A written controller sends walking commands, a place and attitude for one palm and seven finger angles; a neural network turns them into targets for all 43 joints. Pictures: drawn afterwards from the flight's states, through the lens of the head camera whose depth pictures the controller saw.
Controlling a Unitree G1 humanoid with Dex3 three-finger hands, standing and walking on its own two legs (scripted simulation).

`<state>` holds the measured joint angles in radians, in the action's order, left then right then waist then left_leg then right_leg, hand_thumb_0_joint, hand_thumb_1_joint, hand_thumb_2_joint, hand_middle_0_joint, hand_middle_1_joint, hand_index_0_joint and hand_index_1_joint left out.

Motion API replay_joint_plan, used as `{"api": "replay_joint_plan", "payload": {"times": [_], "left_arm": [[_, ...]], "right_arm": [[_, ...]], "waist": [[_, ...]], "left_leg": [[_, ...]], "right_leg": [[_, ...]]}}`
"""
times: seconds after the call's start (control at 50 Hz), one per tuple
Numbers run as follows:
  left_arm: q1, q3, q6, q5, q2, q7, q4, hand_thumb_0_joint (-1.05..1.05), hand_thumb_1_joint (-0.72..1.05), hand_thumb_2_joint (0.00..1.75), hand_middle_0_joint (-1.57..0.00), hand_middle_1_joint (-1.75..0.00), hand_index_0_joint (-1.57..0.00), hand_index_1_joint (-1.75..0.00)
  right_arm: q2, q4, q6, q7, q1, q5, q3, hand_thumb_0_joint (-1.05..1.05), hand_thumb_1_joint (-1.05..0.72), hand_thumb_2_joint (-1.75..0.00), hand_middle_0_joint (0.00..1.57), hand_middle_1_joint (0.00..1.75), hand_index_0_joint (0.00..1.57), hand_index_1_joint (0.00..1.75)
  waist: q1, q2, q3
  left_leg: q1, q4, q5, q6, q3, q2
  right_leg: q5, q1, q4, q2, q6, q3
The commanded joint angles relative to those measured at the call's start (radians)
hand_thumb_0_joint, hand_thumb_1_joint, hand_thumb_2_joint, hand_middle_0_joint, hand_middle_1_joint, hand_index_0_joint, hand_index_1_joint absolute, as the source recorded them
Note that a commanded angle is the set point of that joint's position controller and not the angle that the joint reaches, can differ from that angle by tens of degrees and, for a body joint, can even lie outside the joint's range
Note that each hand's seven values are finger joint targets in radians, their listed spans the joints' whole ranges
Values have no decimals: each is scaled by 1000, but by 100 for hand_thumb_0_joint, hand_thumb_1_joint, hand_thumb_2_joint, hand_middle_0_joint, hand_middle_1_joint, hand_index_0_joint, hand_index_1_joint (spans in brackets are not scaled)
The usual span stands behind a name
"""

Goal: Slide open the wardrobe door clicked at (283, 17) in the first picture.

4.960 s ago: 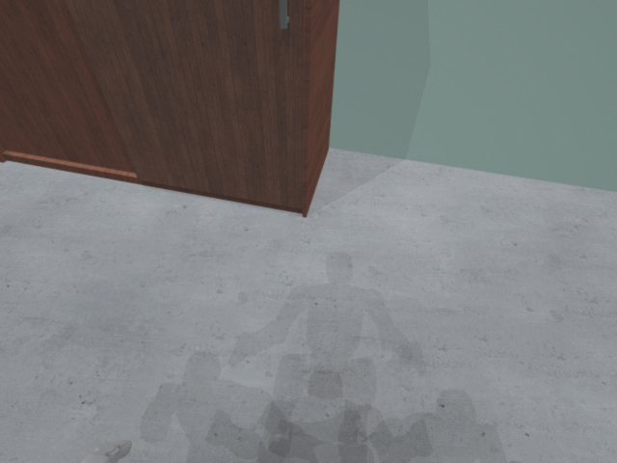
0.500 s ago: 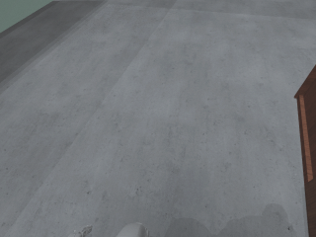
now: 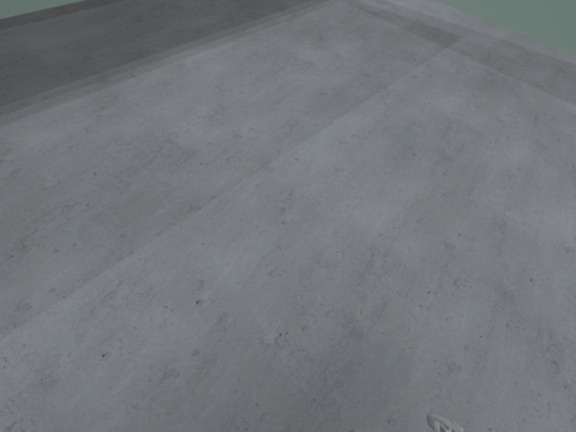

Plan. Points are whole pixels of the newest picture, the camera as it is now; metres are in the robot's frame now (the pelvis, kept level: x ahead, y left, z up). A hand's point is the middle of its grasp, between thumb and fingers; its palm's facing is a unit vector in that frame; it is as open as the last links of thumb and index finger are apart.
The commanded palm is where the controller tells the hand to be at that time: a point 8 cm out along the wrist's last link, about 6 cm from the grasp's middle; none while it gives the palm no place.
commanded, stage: walk to a spot facing it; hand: right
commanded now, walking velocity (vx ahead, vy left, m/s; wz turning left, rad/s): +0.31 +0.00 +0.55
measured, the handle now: out of the picture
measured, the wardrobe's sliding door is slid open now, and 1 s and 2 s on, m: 0.00 0.00 0.00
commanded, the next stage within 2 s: turn to face it in 1.06 s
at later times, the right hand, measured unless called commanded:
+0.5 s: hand out of the picture +0.09 -0.23 -0.18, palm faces -0.07 +0.98 -0.16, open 7.4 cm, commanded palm none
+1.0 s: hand (375, 284) +0.42 -0.15 -0.15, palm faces -0.52 +0.83 -0.21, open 7.4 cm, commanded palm none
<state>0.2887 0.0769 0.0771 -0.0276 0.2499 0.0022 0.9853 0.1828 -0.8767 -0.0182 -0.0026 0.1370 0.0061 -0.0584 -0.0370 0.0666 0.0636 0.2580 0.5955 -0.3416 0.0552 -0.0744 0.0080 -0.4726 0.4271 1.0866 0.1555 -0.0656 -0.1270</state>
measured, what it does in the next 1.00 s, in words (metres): walks ahead, turning left: right foot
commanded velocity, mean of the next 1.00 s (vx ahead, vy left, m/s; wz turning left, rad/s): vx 0.13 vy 0.00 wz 0.53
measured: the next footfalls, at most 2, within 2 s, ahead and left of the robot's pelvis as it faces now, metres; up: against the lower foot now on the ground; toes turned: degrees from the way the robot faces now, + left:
right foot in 0.48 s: +0.26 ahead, -0.12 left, +0.00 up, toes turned +8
left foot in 1.12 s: +0.19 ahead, +0.09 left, +0.00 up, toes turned +44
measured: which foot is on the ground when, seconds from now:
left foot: down 0.00-0.48, up 0.50-1.00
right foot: up 0.00-0.46, down 0.48-1.00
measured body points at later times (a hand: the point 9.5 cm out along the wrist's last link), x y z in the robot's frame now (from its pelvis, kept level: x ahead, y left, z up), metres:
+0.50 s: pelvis +0.13 -0.05 -0.01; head +0.16 -0.06 +0.44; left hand +0.24 +0.22 -0.12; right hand +0.09 -0.28 -0.17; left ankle -0.01 +0.08 -0.72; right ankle +0.23 -0.12 -0.73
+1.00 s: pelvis +0.22 -0.05 +0.01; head +0.25 -0.04 +0.45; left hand +0.06 +0.14 -0.14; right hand +0.45 -0.20 -0.14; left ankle +0.15 +0.07 -0.68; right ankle +0.22 -0.12 -0.73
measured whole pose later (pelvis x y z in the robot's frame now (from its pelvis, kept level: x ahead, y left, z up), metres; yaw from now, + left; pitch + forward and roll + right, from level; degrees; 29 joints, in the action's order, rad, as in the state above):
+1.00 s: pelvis +0.22 -0.05 +0.01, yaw +33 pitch +0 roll +1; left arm 0.34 0.06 -0.01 -0.03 0.18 -0.02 1.01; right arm 0.21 -0.90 -0.08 0.01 0.11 0.02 -0.09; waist -0.05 -0.01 0.07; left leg 0.48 0.94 -0.34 -0.07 -0.07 -0.09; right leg -0.35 0.16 0.51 0.12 0.05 -0.42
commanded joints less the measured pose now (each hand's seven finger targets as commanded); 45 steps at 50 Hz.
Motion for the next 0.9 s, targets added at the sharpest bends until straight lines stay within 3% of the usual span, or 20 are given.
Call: {"api": "replay_joint_plan", "payload": {"times": [0.0, 0.04, 0.2, 0.26, 0.32, 0.38, 0.4, 0.42, 0.44, 0.46, 0.48, 0.5, 0.52, 0.54, 0.58, 0.62, 0.66, 0.72, 0.78, 0.88], "left_arm": [[-97, 17, -59, -9, 78, 9, -123, 0, 90, 90, -20, -30, -20, -30], [-59, 17, -64, -9, 69, 10, -100, 0, 90, 90, -20, -30, -20, -30], [-202, 4, -86, -4, 57, 13, -147, 0, 90, 90, -20, -30, -20, -30], [-266, -1, -94, 2, 47, 15, -172, 0, 90, 90, -20, -30, -20, -30], [-302, -5, -104, 8, 34, 17, -185, 0, 90, 90, -20, -30, -20, -30], [-269, -10, -121, 14, 32, 11, -179, 0, 90, 90, -20, -30, -20, -30], [-201, -6, -126, 15, 41, 3, -159, 0, 90, 90, -20, -30, -20, -30], [-75, 1, -132, 13, 70, -10, -117, 0, 90, 90, -20, -30, -20, -30], [69, 17, -139, 6, 149, -23, -77, 0, 90, 90, -20, -30, -20, -30], [162, 36, -141, -2, 248, -24, -56, 0, 90, 90, -20, -30, -20, -30], [138, 22, -126, 7, 229, -22, -70, 0, 90, 90, -20, -30, -20, -30], [25, 7, -123, 6, 158, -23, -90, 0, 90, 90, -20, -30, -20, -30], [-42, -7, -126, 9, 119, -25, -117, 0, 90, 90, -20, -30, -20, -30], [-66, -18, -130, 6, 84, -27, -120, 0, 90, 90, -20, -30, -20, -30], [-71, -25, -135, 9, 57, -31, -101, 0, 90, 90, -20, -30, -20, -30], [-60, -22, -137, 15, 47, -37, -93, 0, 90, 90, -20, -30, -20, -30], [-43, -18, -134, 15, 45, -38, -88, 0, 90, 90, -20, -30, -20, -30], [8, -10, -130, 13, 32, -39, -73, 0, 90, 90, -20, -30, -20, -30], [37, -8, -126, 10, 47, -39, -56, 0, 90, 90, -20, -30, -20, -30], [81, 5, -113, 2, 71, -34, -33, 0, 90, 90, -20, -30, -20, -30]], "right_arm": [[191, 17, 44, -5, 110, -1, -42, 0, -90, -90, 20, 30, 20, 30], [189, 7, 60, 0, 135, 2, -42, 0, -90, -90, 20, 30, 20, 30], [162, -57, 84, 0, 272, 10, -33, 0, -90, -90, 20, 30, 20, 30], [155, -76, 86, -9, 296, 15, -28, 0, -90, -90, 20, 30, 20, 30], [163, -94, 83, -15, 297, 20, -28, 0, -90, -90, 20, 30, 20, 30], [175, -101, 76, -18, 282, 18, -34, 0, -90, -90, 20, 30, 20, 30], [179, -98, 75, -17, 260, 14, -36, 0, -90, -90, 20, 30, 20, 30], [169, -97, 75, -14, 237, 10, -39, 0, -90, -90, 20, 30, 20, 30], [132, -86, 72, -7, 244, -2, -39, 0, -90, -90, 20, 30, 20, 30], [77, -73, 69, 5, 284, -12, -30, 0, -90, -90, 20, 30, 20, 30], [104, -69, 61, 2, 273, 0, -34, 0, -90, -90, 20, 30, 20, 30], [113, -85, 47, 3, 272, 11, -41, 0, -90, -90, 20, 30, 20, 30], [107, -85, 39, 15, 228, 16, -38, 0, -90, -90, 20, 30, 20, 30], [94, -83, 31, 25, 215, 23, -45, 0, -90, -90, 20, 30, 20, 30], [65, -90, 4, 29, 248, 22, -46, 0, -90, -90, 20, 30, 20, 30], [58, -95, -12, 25, 273, 17, -51, 0, -90, -90, 20, 30, 20, 30], [58, -76, -25, 23, 250, 19, -55, 0, -90, -90, 20, 30, 20, 30], [53, -39, -34, 22, 169, 24, -56, 0, -90, -90, 20, 30, 20, 30], [53, -14, -43, 21, 113, 23, -53, 0, -90, -90, 20, 30, 20, 30], [59, 36, -45, 24, -10, 22, -40, 0, -90, -90, 20, 30, 20, 30]], "waist": [[49, -193, -9], [38, -197, -28], [78, -194, -11], [89, -181, 19], [95, -189, 24], [78, -196, -4], [41, -190, -24], [-16, -137, -73], [-64, -12, -172], [-65, 269, -251], [-54, 191, -207], [-5, 134, -116], [9, 72, -28], [30, 47, 19], [64, 73, 12], [76, 84, -45], [75, 56, -62], [51, 30, -51], [43, 34, -45], [7, 50, -30]], "left_leg": [[-135, -356, 205, 68, 311, -222], [-162, -347, 279, 63, 283, -192], [-261, -350, 323, 115, 365, -203], [-242, -356, 333, 139, 407, -231], [-235, -331, 380, 136, 419, -232], [-195, -245, 506, 107, 408, -205], [-145, -181, 546, 86, 387, -177], [-58, -44, 542, 53, 346, -117], [91, 158, 346, 13, 274, -30], [303, 470, -226, -46, 117, 70], [310, 605, -260, -47, 148, 20], [306, 655, -184, -56, 153, -26], [314, 677, -125, -64, 122, -61], [288, 667, -74, -71, 111, -77], [250, 658, 7, -89, 90, -78], [252, 669, 58, -102, 84, -79], [289, 679, 84, -115, 86, -84], [345, 650, 112, -128, 78, -96], [383, 606, 103, -139, 68, -98], [367, 431, 37, -136, 23, -118]], "right_leg": [[184, 222, 67, 15, -34, 87], [225, 216, 42, 2, -42, 84], [247, 306, -86, -18, -43, 98], [225, 286, -156, -27, -32, 100], [189, 207, -277, -52, -15, 87], [181, 22, -448, -94, 10, 63], [230, -102, -531, -113, 16, 51], [309, -303, -630, -118, 24, 52], [304, -545, -665, 28, 54, 183], [348, -677, -737, 337, 143, 515], [244, -536, -807, 383, 186, 569], [113, -382, -863, 328, 156, 471], [127, -260, -874, 302, 158, 406], [185, -187, -883, 252, 133, 313], [370, -155, -868, 191, 95, 156], [514, -198, -838, 174, 87, 68], [541, -227, -830, 182, 113, 38], [626, -271, -811, 193, 121, 9], [673, -331, -794, 208, 137, -10], [678, -384, -766, 246, 184, -49]]}}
